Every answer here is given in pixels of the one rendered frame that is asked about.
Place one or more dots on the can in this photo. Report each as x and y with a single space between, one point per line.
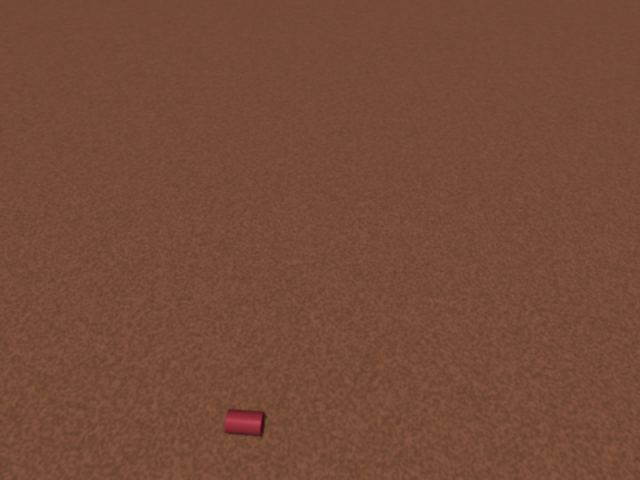
244 422

